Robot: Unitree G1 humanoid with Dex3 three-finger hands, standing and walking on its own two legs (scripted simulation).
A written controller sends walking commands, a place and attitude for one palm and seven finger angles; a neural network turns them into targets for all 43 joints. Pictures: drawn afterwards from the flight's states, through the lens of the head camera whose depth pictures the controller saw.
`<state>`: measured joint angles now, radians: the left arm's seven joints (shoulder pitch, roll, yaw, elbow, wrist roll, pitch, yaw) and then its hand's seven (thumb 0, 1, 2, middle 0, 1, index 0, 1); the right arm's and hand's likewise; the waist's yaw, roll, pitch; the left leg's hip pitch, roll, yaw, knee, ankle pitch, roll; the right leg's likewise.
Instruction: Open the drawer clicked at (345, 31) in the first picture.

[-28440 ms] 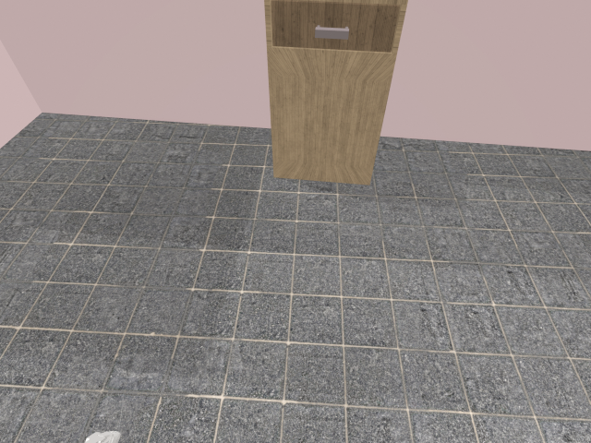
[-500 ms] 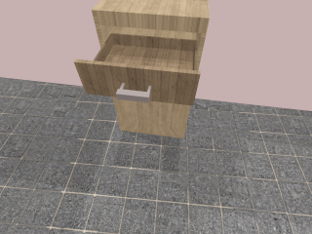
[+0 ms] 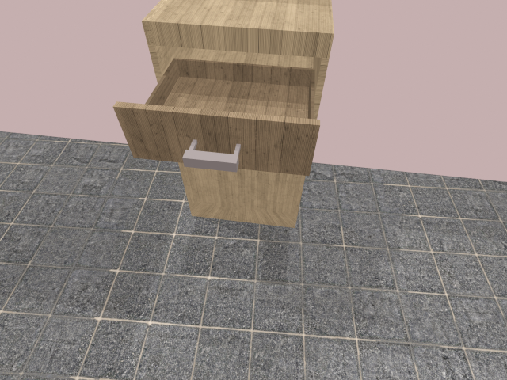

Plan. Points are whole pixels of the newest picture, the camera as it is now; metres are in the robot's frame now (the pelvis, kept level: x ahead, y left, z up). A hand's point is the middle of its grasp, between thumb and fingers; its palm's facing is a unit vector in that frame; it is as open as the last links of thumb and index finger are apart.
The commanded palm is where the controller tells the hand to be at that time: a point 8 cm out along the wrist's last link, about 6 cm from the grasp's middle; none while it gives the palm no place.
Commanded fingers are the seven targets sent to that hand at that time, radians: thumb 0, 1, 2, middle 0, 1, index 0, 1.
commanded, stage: look to check the result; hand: left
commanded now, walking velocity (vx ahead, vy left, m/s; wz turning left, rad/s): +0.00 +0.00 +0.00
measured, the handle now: (213, 153) +0.58 +0.13 -0.02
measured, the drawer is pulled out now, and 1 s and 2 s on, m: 0.29 0.29 0.29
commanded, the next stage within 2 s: stand and wait in 0.48 s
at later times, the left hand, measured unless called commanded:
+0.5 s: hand out of the picture +0.01 +0.15 -0.17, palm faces +0.04 -0.98 -0.19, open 7.4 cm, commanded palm none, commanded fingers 0.00 0.90 0.90 -0.20 -0.30 -0.20 -0.30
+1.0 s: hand out of the picture +0.02 +0.14 -0.17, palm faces +0.04 -0.98 -0.20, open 7.4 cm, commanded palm none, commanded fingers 0.00 0.90 0.90 -0.20 -0.30 -0.20 -0.30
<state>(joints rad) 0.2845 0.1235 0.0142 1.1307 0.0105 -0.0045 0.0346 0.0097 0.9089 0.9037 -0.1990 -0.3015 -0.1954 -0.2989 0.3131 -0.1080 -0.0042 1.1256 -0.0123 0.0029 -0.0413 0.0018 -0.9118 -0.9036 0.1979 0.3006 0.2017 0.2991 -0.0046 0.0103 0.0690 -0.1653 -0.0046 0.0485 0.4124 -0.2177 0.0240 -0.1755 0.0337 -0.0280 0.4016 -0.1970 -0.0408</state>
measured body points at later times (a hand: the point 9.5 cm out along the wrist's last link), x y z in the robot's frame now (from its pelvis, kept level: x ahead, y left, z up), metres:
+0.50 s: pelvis +0.01 -0.01 +0.00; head +0.04 -0.02 +0.45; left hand +0.01 +0.21 -0.16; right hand -0.01 -0.21 -0.17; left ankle +0.00 +0.10 -0.74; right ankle +0.01 -0.09 -0.74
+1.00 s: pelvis +0.03 -0.02 +0.00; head +0.05 -0.03 +0.45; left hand +0.02 +0.19 -0.16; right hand +0.01 -0.23 -0.17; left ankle +0.00 +0.10 -0.74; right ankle +0.01 -0.09 -0.74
